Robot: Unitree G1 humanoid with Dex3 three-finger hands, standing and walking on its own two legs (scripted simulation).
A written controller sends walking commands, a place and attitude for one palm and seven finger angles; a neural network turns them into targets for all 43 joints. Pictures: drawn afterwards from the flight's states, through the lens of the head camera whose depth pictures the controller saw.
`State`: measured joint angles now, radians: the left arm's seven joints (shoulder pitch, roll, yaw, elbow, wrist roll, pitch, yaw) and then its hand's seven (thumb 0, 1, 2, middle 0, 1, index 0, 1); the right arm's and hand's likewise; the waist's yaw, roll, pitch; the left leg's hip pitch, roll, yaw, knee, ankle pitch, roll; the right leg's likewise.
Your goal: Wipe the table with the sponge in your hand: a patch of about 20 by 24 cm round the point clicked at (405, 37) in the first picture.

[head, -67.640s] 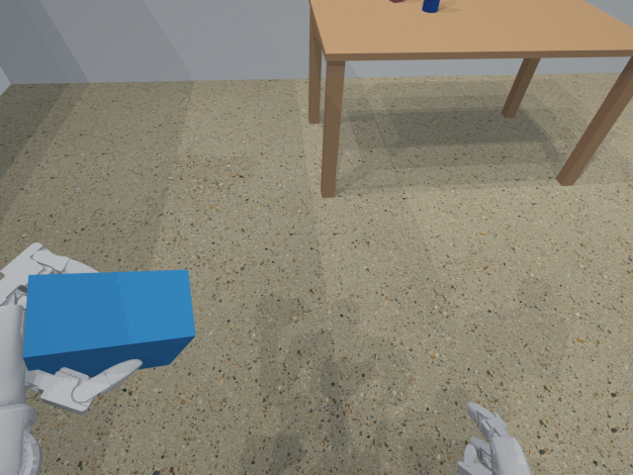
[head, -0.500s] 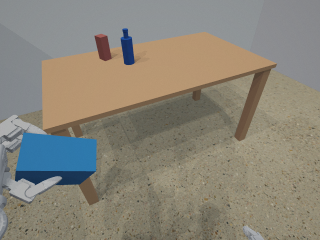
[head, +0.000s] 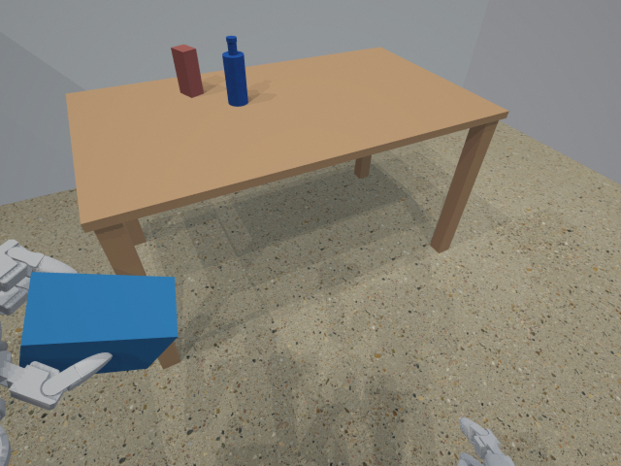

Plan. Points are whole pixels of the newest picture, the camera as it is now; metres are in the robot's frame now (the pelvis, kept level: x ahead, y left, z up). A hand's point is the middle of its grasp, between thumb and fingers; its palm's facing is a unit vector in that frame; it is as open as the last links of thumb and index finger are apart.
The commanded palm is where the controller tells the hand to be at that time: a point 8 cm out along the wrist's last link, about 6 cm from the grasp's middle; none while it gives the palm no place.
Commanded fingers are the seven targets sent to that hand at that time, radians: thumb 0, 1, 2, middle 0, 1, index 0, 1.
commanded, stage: stop stepping back and stand still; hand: left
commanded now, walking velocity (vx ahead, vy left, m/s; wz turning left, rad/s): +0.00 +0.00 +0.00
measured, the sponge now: (120, 327) +0.24 +0.22 +0.13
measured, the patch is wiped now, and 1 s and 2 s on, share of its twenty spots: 0.95 0.95 0.95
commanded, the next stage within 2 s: stand and wait in 0.26 s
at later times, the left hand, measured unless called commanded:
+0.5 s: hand (100, 301) +0.25 +0.23 +0.16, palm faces +0.39 -0.84 -0.37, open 10.6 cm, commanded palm +0.19 +0.27 +0.18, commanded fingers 0.00 0.10 1.30 -1.20 -1.60 -1.20 -1.60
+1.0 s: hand (99, 304) +0.25 +0.23 +0.15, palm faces +0.37 -0.86 -0.36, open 10.6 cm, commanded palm +0.20 +0.27 +0.18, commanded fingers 0.00 0.10 1.30 -1.20 -1.60 -1.20 -1.60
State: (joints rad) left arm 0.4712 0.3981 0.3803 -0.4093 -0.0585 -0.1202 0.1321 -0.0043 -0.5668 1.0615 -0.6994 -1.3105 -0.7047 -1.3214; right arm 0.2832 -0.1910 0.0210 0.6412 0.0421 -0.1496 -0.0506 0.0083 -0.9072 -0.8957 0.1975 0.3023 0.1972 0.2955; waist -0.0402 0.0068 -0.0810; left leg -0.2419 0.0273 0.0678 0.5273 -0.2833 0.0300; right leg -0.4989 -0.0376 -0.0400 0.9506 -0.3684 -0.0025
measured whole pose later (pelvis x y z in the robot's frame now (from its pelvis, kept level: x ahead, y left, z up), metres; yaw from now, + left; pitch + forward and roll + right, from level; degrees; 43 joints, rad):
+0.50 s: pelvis +0.03 -0.01 -0.01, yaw +0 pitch +0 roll -2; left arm 0.48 0.36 0.35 -0.51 -0.06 -0.12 0.15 0.00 -0.57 1.06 -0.70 -1.31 -0.70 -1.32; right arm 0.18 -0.19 0.03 0.62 0.02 -0.10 -0.05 0.01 -0.91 -0.90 0.20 0.30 0.20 0.30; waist -0.03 0.01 0.01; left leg -0.30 0.04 0.00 0.62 -0.32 -0.01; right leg -0.26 0.01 -0.06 0.54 -0.27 -0.01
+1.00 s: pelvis +0.03 +0.00 +0.00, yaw -1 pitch +0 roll -1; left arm 0.49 0.35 0.30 -0.48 -0.06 -0.10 0.15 0.00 -0.57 1.06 -0.70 -1.31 -0.70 -1.32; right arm 0.15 -0.20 0.03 0.58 0.02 -0.06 -0.07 0.01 -0.91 -0.90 0.20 0.30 0.20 0.30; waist 0.00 0.01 0.00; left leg -0.23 0.02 0.03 0.49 -0.26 0.01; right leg -0.21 0.00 -0.03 0.44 -0.23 0.01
